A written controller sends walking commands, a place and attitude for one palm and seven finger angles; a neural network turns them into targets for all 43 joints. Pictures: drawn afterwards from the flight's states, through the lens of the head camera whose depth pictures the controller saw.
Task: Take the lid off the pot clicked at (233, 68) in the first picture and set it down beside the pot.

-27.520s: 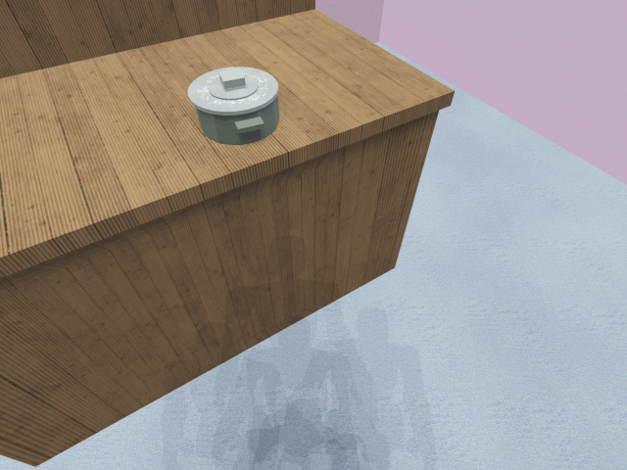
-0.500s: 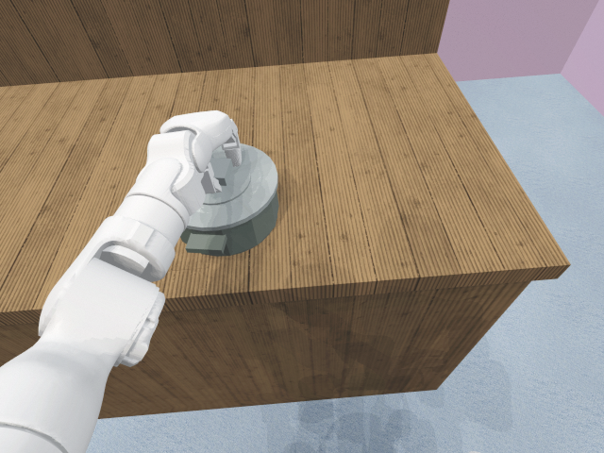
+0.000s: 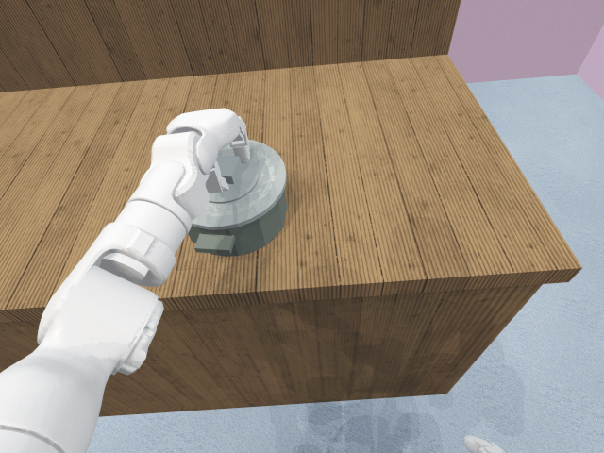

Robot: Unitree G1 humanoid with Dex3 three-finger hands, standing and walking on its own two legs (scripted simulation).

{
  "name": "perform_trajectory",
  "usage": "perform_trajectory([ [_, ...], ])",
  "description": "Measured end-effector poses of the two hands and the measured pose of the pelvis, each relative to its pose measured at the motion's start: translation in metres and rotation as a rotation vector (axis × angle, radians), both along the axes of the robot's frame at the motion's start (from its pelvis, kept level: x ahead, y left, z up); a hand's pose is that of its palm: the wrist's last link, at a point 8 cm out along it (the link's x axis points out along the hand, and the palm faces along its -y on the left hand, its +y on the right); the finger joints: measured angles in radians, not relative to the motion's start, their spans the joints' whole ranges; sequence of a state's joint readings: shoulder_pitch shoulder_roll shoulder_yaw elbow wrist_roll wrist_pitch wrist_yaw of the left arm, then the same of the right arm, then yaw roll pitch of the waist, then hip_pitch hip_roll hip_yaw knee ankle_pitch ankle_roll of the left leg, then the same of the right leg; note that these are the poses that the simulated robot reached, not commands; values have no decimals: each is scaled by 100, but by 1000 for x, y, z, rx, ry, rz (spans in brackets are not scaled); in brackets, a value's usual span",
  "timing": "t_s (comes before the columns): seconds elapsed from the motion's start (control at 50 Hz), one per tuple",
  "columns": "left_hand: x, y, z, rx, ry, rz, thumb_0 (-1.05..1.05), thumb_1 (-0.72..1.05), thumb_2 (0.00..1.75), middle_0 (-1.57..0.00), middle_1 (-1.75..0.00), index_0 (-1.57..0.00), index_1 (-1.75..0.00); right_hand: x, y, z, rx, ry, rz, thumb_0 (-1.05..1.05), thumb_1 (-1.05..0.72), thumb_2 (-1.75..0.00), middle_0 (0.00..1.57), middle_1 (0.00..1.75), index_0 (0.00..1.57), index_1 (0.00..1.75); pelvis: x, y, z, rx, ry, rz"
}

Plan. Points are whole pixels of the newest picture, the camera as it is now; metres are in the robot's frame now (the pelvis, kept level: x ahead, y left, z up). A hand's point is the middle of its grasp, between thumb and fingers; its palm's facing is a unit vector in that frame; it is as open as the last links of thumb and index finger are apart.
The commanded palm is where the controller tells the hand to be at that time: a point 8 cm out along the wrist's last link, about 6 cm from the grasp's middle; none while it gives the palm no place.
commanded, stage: lift the lid straight up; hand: left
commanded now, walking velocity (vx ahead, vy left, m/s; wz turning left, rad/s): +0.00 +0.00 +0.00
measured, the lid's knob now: (223, 169) +0.49 +0.11 +0.12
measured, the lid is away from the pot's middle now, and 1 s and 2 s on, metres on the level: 0.00 0.01 0.05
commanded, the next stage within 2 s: move the lid sideways beside the pot in 1.62 s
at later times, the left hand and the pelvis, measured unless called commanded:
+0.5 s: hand (202, 150) +0.45 +0.11 +0.18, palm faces -0.31 -0.05 -0.95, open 8.0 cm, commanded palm +0.45 +0.12 +0.26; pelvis -0.02 -0.01 +0.00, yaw +1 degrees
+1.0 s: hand (187, 117) +0.46 +0.12 +0.23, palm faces -0.26 -0.08 -0.96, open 8.0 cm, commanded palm +0.45 +0.13 +0.30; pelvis -0.01 +0.00 +0.00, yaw +0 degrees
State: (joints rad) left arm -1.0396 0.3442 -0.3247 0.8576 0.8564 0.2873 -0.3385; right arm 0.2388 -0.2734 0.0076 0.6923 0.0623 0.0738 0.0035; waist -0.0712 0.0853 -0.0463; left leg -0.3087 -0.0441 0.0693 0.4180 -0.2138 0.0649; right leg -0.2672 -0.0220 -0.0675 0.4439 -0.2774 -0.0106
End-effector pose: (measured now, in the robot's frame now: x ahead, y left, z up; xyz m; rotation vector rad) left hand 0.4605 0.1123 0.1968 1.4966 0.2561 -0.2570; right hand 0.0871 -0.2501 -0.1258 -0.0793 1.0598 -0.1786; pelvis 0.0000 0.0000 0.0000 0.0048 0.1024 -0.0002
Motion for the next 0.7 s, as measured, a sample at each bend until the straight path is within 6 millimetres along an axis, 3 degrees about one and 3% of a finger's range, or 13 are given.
perform_trajectory([
  [0.34, -13, 1, 32, -8, -14, 31, 1, 19, 82, -73, -101, -62, -92, 10, -5, 7, -16, -67, 30, 1, -91, -90, 20, 30, 20, 30, -10, -6, 1, 2, -32, 7],
  [0.7, -7, -1, 66, 8, -44, 34, 1, 19, 83, -75, -101, -62, -92, -15, -6, 4, -30, -38, 14, 1, -91, -90, 20, 30, 20, 30, -13, -3, 1, 2, -32, 5],
])
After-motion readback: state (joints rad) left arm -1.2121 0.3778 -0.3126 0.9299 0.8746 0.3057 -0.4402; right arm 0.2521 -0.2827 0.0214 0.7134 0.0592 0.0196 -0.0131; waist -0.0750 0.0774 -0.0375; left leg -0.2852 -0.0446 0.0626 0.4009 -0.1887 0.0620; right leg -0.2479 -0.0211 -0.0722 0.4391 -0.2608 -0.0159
